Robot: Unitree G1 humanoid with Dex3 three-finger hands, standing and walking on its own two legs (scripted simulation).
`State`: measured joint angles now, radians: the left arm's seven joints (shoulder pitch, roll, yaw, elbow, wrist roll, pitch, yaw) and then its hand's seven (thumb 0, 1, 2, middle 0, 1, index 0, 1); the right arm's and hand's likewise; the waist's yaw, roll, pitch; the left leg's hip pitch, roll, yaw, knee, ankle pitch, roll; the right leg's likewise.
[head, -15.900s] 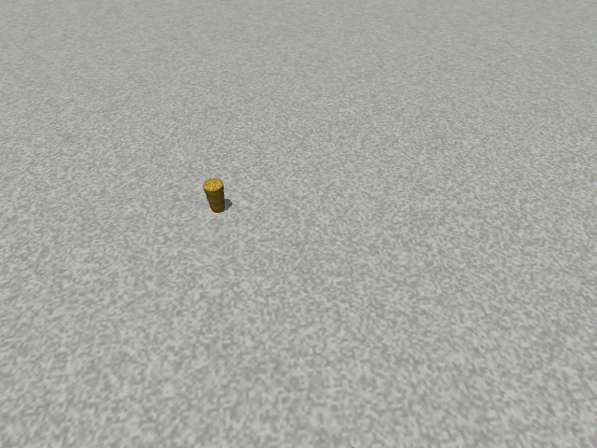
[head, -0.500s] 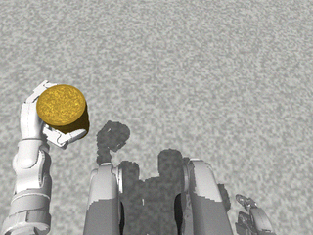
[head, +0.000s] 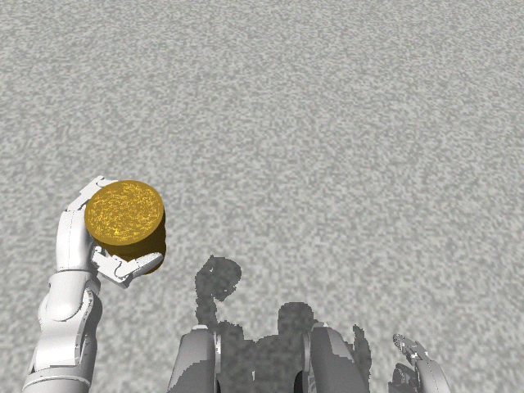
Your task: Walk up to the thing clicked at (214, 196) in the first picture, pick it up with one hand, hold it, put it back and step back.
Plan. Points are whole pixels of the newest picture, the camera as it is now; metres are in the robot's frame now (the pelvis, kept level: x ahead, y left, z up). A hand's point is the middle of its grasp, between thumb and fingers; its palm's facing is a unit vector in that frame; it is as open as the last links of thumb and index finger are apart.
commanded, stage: lift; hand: left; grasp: from the side
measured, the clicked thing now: (136, 236) +0.36 +0.19 +0.00
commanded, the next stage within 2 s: hold in 1.10 s
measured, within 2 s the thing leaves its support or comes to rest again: neither
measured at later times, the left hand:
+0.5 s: hand (106, 204) +0.36 +0.19 +0.11, palm faces +0.08 -1.00 -0.06, open 11.3 cm
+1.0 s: hand (109, 179) +0.36 +0.17 +0.15, palm faces +0.06 -1.00 -0.03, open 11.4 cm
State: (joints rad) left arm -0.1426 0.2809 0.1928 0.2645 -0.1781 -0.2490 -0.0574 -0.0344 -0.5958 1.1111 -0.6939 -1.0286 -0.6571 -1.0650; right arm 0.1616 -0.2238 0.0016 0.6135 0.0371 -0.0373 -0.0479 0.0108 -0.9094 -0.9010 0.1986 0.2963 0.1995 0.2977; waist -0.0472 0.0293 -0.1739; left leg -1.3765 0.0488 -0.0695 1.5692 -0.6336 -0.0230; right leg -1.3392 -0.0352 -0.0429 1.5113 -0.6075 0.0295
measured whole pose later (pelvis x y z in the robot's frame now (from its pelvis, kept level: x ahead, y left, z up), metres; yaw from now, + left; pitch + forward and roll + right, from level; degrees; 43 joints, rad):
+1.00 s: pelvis +0.04 -0.01 +0.12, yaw +1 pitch +11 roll -2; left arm -0.11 0.23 0.15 0.42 -0.18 -0.32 -0.11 -0.03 -0.59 1.11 -0.68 -1.04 -0.65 -1.08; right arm 0.23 -0.21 0.01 0.66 0.01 -0.03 -0.07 0.01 -0.91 -0.90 0.20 0.30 0.20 0.30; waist -0.04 0.01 -0.05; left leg -0.70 0.06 -0.03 0.99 -0.47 -0.03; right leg -0.68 -0.03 -0.04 0.95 -0.45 0.02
